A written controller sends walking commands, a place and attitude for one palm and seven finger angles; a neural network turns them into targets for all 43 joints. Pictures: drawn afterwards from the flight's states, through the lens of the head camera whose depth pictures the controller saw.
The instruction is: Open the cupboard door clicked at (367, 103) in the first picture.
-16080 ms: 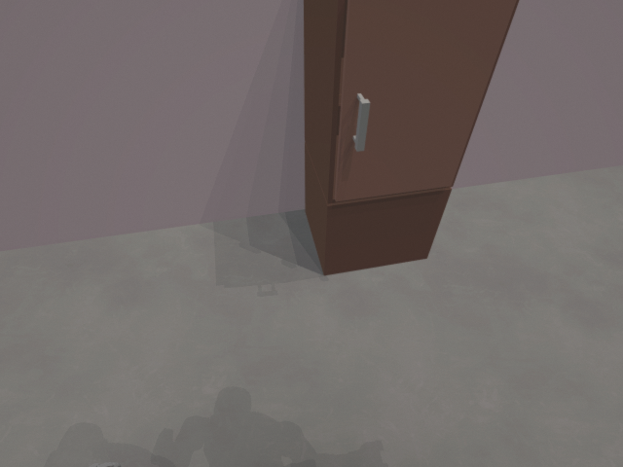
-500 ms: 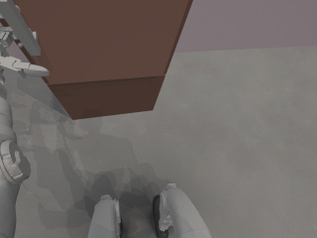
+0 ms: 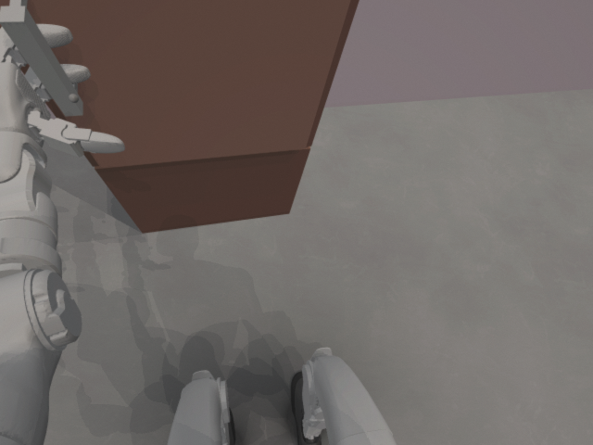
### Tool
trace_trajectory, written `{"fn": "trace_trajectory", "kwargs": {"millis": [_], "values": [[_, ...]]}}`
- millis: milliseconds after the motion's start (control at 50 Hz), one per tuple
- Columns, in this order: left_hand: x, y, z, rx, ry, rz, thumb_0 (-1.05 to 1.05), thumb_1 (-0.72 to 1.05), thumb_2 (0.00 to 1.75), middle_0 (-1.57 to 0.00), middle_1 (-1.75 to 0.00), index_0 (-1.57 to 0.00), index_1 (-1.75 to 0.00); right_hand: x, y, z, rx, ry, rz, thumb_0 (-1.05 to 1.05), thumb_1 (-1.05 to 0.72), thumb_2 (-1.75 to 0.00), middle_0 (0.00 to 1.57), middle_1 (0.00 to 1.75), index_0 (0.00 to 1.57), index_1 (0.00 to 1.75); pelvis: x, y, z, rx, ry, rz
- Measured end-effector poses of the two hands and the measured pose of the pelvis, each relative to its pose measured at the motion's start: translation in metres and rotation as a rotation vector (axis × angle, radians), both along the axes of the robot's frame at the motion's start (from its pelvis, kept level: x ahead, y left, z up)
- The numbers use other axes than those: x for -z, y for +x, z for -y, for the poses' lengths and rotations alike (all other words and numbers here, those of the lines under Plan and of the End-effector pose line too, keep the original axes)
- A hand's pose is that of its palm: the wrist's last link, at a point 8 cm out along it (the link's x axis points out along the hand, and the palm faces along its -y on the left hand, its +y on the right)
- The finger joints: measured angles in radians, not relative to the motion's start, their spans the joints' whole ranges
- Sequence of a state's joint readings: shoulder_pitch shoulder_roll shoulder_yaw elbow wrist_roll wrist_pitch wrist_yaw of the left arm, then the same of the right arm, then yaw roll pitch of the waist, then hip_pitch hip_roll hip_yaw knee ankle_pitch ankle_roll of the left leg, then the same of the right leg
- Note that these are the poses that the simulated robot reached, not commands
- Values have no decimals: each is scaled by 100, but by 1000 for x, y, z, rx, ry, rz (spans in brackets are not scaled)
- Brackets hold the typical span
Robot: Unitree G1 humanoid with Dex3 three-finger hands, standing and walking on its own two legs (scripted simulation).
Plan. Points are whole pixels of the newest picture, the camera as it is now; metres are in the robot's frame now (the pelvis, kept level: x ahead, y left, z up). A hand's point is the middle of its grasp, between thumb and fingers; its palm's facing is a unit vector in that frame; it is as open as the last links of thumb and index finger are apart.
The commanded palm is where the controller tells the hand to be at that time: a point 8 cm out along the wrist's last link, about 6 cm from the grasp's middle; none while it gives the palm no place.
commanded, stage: slide the fingers in behind the handle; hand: left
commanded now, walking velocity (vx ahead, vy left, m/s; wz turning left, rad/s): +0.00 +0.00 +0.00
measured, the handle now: (48, 56) +0.59 +0.24 +0.06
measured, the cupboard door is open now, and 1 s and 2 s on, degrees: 0 0 31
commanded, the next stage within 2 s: close the thumb around the handle in 0.36 s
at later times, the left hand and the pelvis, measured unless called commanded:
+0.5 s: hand (73, 98) +0.54 +0.22 +0.05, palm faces +0.09 -1.00 -0.02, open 13.9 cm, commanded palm +0.52 +0.25 +0.05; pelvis +0.00 +0.00 +0.00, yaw +0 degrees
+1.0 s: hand (77, 95) +0.55 +0.21 +0.05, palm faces +0.09 -1.00 -0.03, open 6.8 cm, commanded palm +0.52 +0.24 +0.05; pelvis +0.00 +0.00 +0.00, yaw +0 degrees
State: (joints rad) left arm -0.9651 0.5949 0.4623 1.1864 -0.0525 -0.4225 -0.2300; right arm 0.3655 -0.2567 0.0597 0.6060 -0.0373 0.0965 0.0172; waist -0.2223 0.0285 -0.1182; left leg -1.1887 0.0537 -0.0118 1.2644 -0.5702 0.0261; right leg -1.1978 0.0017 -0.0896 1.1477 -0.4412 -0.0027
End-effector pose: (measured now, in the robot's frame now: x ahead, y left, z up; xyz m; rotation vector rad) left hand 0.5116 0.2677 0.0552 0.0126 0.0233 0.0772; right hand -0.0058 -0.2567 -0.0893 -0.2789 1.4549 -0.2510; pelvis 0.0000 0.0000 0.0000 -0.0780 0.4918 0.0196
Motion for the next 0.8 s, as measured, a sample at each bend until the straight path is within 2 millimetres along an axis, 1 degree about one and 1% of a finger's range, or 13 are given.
{"fn": "trace_trajectory", "kwargs": {"millis": [300,540,600,660,800], "values": [[0,-1,-4,-10,10,-1,-1,-49,30,-30,-120,-30,-120,1,-6,2,4,-3,-13,0,-90,-90,20,30,20,30,1,-2,1,1,3,1],[0,0,-1,-12,8,1,-1,-48,31,-30,-120,-30,-120,0,-3,4,2,-10,-4,0,-90,-90,20,30,20,30,1,-2,1,2,2,-1],[0,0,-1,-12,8,1,-1,-42,34,-30,-121,-31,-120,1,-2,4,2,-7,-2,0,-90,-90,20,30,20,30,1,-1,2,3,3,1],[1,0,-1,-11,13,-6,-1,-32,38,-31,-122,-32,-121,1,-2,3,1,-5,-1,0,-90,-90,20,30,20,30,1,-1,2,2,3,0],[3,3,0,-10,10,-12,0,0,52,-33,-125,-34,-125,2,-2,3,-3,-5,-7,0,-90,-90,20,30,20,30,2,-1,2,-1,2,-5]]}}
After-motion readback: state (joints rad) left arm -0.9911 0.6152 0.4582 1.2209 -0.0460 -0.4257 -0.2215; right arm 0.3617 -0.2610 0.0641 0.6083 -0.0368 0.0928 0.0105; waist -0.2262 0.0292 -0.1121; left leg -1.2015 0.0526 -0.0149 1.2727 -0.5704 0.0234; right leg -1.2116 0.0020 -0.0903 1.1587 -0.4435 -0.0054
